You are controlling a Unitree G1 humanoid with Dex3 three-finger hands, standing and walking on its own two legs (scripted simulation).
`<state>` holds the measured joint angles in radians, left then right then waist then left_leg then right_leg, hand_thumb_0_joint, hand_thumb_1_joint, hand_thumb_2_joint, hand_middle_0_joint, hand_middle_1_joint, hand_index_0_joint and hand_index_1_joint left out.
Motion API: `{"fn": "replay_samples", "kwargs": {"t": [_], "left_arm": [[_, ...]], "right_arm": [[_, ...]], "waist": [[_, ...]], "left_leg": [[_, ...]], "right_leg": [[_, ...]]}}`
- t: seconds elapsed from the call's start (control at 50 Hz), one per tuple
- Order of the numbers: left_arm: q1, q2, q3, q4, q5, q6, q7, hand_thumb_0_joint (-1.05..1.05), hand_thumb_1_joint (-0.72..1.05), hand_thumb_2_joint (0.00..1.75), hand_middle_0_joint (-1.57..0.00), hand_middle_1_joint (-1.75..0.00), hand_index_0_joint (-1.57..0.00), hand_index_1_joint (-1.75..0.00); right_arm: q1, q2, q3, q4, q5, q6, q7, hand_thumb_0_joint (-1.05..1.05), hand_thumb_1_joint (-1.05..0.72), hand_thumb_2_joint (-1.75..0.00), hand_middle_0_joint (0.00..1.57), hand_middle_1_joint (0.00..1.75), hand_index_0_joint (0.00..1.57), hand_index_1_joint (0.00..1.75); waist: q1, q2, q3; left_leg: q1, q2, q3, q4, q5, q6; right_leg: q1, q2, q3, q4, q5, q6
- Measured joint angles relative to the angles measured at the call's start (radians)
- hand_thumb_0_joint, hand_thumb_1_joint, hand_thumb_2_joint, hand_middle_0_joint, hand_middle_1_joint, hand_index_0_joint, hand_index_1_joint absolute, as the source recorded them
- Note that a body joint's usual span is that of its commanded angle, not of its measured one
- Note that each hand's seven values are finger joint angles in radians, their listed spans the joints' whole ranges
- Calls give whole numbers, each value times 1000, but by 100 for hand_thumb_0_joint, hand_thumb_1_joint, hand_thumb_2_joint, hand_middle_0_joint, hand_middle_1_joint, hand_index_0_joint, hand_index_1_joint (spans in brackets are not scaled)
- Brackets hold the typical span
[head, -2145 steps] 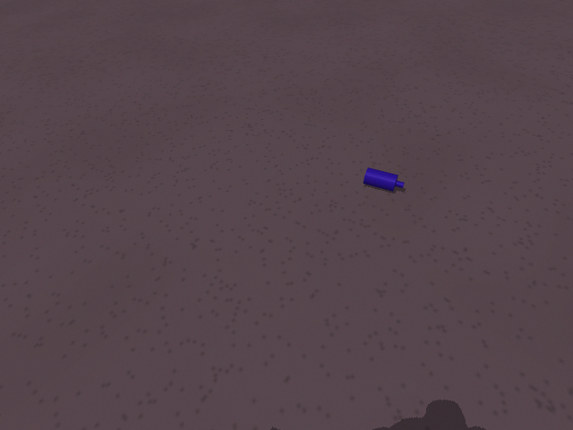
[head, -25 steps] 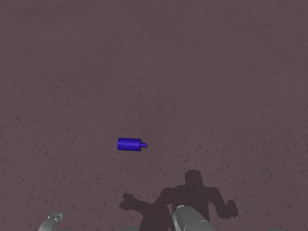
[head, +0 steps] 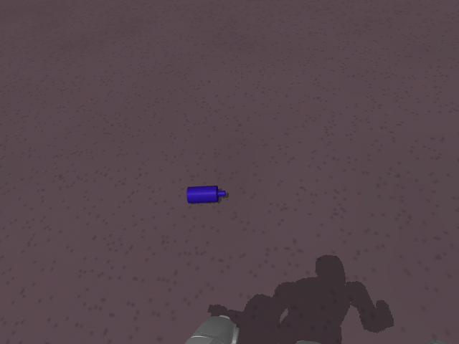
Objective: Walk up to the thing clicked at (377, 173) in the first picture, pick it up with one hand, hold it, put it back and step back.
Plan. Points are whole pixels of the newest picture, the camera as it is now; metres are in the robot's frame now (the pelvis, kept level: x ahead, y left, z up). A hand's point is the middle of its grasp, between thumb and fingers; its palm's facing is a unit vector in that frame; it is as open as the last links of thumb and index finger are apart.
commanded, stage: step back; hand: left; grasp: from above
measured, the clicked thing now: (206, 194) +0.85 +0.26 -0.72
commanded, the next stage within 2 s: stand in 1.46 s
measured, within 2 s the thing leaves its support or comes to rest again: neither
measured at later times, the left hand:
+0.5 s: hand out of the picture -0.10 +0.24 -0.16, palm faces +0.01 -0.93 -0.37, open 7.4 cm
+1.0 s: hand out of the picture -0.16 +0.25 -0.14, palm faces +0.04 -0.92 -0.40, open 7.4 cm
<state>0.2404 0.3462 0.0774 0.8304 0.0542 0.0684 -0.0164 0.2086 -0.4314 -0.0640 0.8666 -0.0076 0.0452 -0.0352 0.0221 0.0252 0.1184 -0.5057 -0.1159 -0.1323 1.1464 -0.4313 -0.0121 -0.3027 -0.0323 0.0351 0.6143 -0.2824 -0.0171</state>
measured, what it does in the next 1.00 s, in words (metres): walks backwards: left foot, then right foot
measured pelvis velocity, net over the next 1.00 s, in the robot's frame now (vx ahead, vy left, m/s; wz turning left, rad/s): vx -0.21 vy -0.03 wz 0.06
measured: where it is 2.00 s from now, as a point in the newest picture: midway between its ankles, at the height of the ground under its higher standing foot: outside the picture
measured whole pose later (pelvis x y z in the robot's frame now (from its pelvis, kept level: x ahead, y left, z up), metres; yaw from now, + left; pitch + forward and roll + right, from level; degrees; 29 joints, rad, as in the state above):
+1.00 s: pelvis -0.21 -0.03 +0.00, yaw +4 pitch -3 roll +0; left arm 0.22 0.41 0.07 0.96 0.03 0.00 -0.01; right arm 0.28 -0.35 -0.07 0.97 -0.04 -0.03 0.03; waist -0.01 -0.02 0.08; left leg -0.21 -0.02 -0.03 0.52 -0.27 0.03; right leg -0.35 -0.02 0.02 0.90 -0.49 -0.04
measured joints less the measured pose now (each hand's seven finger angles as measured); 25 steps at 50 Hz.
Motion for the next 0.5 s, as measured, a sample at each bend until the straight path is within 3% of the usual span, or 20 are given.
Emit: {"fn": "replay_samples", "kwargs": {"t": [0.12, 0.16, 0.22, 0.28, 0.32, 0.36, 0.42, 0.5], "left_arm": [[-90, 22, 3, -83, -2, -16, 27, 1, 90, 90, -21, -30, -20, -30], [-124, 34, 0, -105, -10, -14, 30, 1, 90, 90, -21, -30, -20, -30], [-165, 54, 2, -101, -23, 3, 28, 1, 90, 90, -20, -30, -20, -30], [-159, 29, -9, -68, -29, 22, 24, 1, 90, 90, -20, -30, -20, -30], [-142, 24, -11, -57, -36, 25, 19, 1, 90, 90, -20, -30, -20, -30], [-117, 31, -8, -52, -39, 20, 15, 1, 90, 90, -20, -30, -20, -30], [-83, 45, -2, -29, -36, 3, 16, 1, 90, 90, -20, -30, -20, -30], [-32, 65, -6, 31, -33, -28, 13, 1, 90, 90, -20, -30, -20, -30]], "right_arm": [[41, 29, 12, 21, -10, -5, -2, 1, -90, -90, 20, 30, 21, 30], [42, 44, 17, 20, -15, -12, 3, 1, -90, -90, 20, 30, 21, 30], [16, 87, 20, 27, -24, -17, 11, 1, -90, -90, 20, 30, 21, 30], [14, 80, 31, 15, -32, -17, 19, 1, -90, -90, 20, 30, 21, 30], [4, 76, 33, 13, -39, -15, 14, 1, -90, -90, 20, 30, 21, 30], [-15, 74, 32, 3, -38, -15, 10, 1, -90, -90, 20, 30, 21, 30], [-54, 66, 25, -18, -35, -26, 12, 1, -90, -90, 20, 30, 21, 30], [-105, 52, 20, -45, -38, -31, 27, 1, -90, -90, 20, 30, 21, 30]], "waist": [[-29, -8, 45], [-37, -24, 63], [-19, -113, 104], [-48, -71, 79], [-46, -57, 56], [-29, -62, 33], [-14, -68, 24], [0, -73, 14]], "left_leg": [[173, 54, 73, -247, -76, -7], [240, 75, 104, -413, -15, 5], [272, 38, 150, -489, 72, 37], [230, 82, 112, -470, 92, 49], [214, 108, 104, -502, 129, 46], [193, 126, 115, -534, 166, 38], [159, 146, 128, -549, 204, 32], [113, 170, 166, -516, 217, 30]], "right_leg": [[-76, -4, -75, 24, 48, -8], [-112, -12, -98, 61, 52, -6], [-150, -42, -50, 130, 22, -2], [-194, 61, 17, 377, -207, 3], [-206, 115, 73, 543, -224, 2], [-193, 133, 113, 626, -207, 4], [-108, 104, 112, 540, -195, 26], [51, 37, 55, 189, -229, 35]]}}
